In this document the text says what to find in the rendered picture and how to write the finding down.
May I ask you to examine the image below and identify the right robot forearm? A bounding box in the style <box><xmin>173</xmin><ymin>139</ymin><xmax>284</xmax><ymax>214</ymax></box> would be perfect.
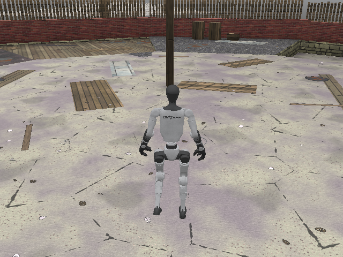
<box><xmin>193</xmin><ymin>130</ymin><xmax>204</xmax><ymax>151</ymax></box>

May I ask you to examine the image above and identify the left robot forearm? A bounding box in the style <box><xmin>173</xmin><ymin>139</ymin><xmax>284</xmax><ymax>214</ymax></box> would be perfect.
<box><xmin>140</xmin><ymin>129</ymin><xmax>151</xmax><ymax>148</ymax></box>

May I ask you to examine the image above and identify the robot left upper arm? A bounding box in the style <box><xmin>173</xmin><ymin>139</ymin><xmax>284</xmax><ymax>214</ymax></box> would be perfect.
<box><xmin>146</xmin><ymin>108</ymin><xmax>161</xmax><ymax>137</ymax></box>

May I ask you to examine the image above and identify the robot right hand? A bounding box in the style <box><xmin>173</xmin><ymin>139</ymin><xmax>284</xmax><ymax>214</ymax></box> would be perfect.
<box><xmin>193</xmin><ymin>148</ymin><xmax>206</xmax><ymax>161</ymax></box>

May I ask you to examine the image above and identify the robot right shin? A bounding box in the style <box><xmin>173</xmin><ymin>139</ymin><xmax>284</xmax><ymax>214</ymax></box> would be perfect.
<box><xmin>180</xmin><ymin>177</ymin><xmax>188</xmax><ymax>211</ymax></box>

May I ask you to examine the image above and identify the robot left thigh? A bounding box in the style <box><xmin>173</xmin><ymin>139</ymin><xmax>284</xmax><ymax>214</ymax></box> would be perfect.
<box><xmin>154</xmin><ymin>149</ymin><xmax>165</xmax><ymax>181</ymax></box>

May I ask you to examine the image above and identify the robot right upper arm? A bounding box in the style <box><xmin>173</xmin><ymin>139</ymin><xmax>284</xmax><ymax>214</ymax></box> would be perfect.
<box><xmin>183</xmin><ymin>108</ymin><xmax>199</xmax><ymax>138</ymax></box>

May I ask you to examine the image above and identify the robot left hand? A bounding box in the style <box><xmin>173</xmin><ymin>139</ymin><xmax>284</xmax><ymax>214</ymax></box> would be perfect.
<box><xmin>139</xmin><ymin>146</ymin><xmax>152</xmax><ymax>156</ymax></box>

